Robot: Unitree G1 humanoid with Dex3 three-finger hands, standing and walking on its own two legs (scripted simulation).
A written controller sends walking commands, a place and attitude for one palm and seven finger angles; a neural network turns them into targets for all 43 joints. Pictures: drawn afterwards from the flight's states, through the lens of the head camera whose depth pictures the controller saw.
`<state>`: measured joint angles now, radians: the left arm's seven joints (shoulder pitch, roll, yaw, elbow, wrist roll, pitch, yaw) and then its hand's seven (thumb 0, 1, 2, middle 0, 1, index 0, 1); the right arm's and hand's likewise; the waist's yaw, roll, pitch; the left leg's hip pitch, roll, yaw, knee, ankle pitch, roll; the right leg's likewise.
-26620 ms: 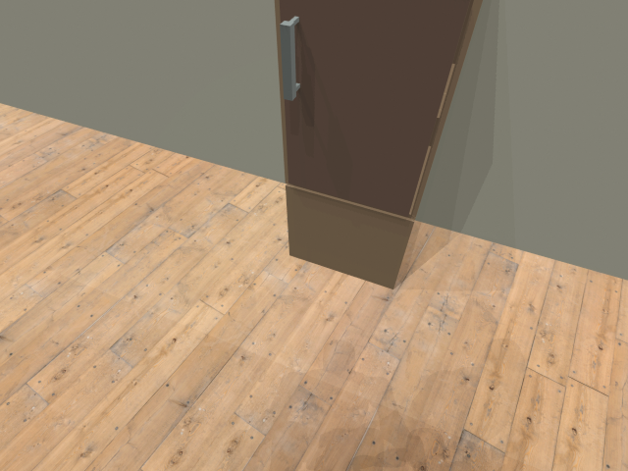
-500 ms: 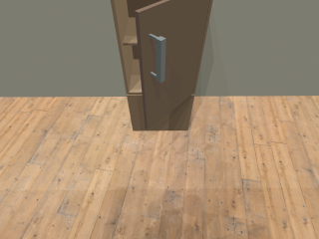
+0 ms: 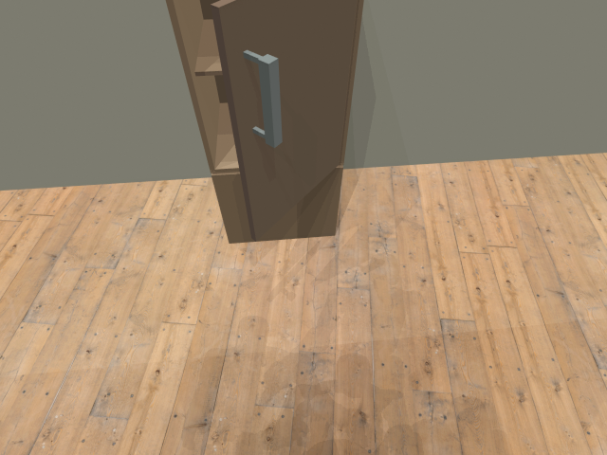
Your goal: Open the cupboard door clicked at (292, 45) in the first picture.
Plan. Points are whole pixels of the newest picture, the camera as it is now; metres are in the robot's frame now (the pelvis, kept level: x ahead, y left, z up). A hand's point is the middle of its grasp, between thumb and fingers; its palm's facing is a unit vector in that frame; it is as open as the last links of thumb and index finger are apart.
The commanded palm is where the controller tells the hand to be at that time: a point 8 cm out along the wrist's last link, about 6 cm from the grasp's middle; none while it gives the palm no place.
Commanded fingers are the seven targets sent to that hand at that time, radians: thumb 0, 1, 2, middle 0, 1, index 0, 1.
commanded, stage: walk to a spot facing it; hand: left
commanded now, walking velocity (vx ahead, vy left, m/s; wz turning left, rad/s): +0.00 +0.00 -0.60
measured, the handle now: (262, 100) +0.69 +0.12 +0.08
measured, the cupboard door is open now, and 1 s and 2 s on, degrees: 46 46 46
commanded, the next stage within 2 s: none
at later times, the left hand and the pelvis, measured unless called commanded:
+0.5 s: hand out of the picture +0.08 +0.14 -0.15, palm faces -0.21 -0.93 -0.30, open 7.4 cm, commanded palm none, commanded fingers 0.00 0.90 0.90 -0.20 -0.30 -0.20 -0.30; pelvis -0.02 -0.05 +0.00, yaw -17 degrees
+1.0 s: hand (214, 426) +0.18 +0.16 -0.17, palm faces -0.47 -0.85 -0.23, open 7.4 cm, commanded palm none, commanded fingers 0.00 0.90 0.90 -0.20 -0.30 -0.20 -0.30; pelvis +0.00 +0.00 +0.00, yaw -33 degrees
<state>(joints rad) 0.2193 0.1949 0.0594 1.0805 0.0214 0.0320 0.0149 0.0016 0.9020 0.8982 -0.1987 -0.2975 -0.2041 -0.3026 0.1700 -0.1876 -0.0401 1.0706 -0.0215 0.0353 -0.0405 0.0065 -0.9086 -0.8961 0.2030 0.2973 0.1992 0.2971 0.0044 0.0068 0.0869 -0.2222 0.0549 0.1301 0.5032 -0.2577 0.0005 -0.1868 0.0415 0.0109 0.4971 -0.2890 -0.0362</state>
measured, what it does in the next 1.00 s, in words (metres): steps on the spot, turning right: left foot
